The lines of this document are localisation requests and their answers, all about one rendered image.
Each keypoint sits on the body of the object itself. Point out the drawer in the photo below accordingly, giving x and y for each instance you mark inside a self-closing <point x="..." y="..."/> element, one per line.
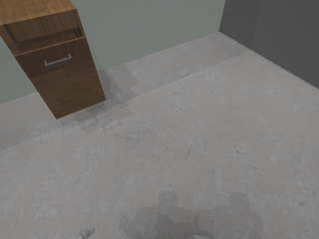
<point x="50" y="48"/>

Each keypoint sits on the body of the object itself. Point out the cabinet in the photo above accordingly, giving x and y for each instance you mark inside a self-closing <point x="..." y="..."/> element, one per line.
<point x="67" y="90"/>

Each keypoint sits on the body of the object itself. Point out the robot left hand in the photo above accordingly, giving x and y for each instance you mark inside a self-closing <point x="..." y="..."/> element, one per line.
<point x="84" y="233"/>

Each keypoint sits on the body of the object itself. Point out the handle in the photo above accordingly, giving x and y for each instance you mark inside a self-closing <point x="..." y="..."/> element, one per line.
<point x="58" y="62"/>

